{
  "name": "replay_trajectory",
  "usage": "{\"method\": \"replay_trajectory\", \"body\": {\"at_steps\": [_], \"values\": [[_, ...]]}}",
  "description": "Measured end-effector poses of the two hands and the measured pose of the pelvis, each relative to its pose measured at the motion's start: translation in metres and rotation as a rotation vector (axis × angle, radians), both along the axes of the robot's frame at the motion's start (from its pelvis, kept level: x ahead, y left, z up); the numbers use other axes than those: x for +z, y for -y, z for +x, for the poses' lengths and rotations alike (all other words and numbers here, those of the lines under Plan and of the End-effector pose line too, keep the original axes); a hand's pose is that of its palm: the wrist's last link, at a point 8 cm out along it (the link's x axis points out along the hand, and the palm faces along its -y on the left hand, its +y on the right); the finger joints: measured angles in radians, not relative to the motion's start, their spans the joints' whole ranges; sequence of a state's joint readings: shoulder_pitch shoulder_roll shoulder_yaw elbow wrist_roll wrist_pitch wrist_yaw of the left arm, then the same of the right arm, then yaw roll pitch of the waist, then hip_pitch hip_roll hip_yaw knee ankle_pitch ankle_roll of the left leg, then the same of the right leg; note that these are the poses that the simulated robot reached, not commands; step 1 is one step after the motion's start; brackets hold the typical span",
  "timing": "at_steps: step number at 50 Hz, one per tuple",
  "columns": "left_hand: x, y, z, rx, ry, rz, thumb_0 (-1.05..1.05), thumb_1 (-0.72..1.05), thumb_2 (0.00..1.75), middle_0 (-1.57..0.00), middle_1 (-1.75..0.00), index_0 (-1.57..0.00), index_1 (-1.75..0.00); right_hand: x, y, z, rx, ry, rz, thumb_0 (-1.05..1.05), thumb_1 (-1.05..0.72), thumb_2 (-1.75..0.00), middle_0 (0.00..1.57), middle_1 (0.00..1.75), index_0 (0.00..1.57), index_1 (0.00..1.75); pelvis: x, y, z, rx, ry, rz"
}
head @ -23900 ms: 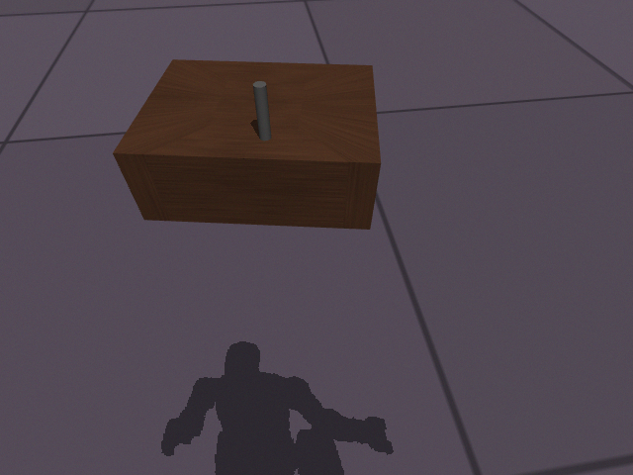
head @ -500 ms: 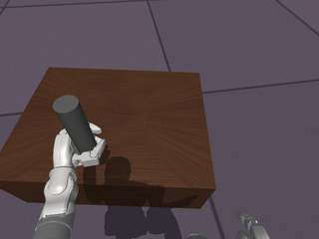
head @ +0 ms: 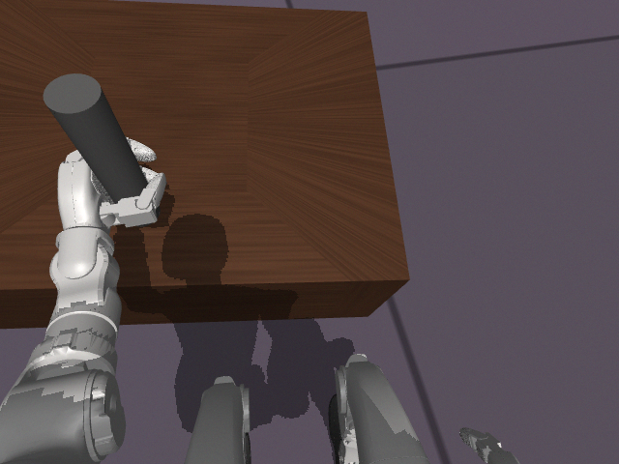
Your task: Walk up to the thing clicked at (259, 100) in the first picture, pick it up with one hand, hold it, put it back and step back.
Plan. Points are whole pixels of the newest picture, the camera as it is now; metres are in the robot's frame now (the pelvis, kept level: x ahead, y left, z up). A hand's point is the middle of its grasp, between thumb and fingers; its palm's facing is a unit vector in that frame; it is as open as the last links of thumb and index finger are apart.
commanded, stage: crouch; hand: left
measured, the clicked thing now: (115, 166) +0.46 +0.19 +0.05
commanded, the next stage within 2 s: lower in 0.72 s
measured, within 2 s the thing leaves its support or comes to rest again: neither
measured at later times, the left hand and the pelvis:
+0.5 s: hand (155, 185) +0.50 +0.18 -0.06, palm faces +0.10 -0.99 -0.03, open 6.0 cm; pelvis -0.02 +0.00 -0.06, yaw -1 degrees
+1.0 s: hand (167, 188) +0.52 +0.18 -0.10, palm faces +0.12 -0.99 -0.04, open 6.0 cm; pelvis -0.03 +0.00 -0.10, yaw -1 degrees
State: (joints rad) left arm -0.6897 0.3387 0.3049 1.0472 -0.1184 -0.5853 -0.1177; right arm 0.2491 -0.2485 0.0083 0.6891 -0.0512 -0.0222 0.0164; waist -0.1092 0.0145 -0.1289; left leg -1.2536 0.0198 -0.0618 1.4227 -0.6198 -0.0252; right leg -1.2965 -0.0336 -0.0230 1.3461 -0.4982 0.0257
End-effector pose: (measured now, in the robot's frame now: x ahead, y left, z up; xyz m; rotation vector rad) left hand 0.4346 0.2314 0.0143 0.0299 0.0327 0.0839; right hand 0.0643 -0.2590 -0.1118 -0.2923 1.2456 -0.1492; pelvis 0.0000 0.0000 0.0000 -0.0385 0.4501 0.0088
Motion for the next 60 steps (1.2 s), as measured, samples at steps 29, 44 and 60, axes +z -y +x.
{"method": "replay_trajectory", "body": {"at_steps": [29,44,60], "values": [[-0.075,0.000,0.048,0.023,-0.032,-0.011,0.03,0.09,1.11,-0.96,-1.10,-0.98,-1.09,-0.059,-0.003,-0.055,-0.049,-0.150,-0.023,0.01,-0.92,-0.90,0.20,0.30,0.21,0.30,-0.065,-0.005,-0.018,-0.005,-0.135,-0.024],[-0.097,0.003,0.059,0.032,-0.031,0.005,0.03,0.09,1.11,-0.96,-1.10,-0.98,-1.09,-0.084,-0.007,-0.059,-0.042,-0.163,-0.005,0.00,-0.92,-0.91,0.20,0.30,0.21,0.30,-0.088,-0.005,-0.023,-0.006,-0.165,-0.022],[-0.149,0.001,0.065,0.025,-0.032,0.008,0.03,0.09,1.11,-0.96,-1.10,-0.97,-1.09,-0.119,0.004,-0.073,-0.018,-0.193,-0.042,0.00,-0.92,-0.91,0.20,0.30,0.21,0.30,-0.132,-0.002,-0.033,-0.008,-0.197,-0.024]]}}
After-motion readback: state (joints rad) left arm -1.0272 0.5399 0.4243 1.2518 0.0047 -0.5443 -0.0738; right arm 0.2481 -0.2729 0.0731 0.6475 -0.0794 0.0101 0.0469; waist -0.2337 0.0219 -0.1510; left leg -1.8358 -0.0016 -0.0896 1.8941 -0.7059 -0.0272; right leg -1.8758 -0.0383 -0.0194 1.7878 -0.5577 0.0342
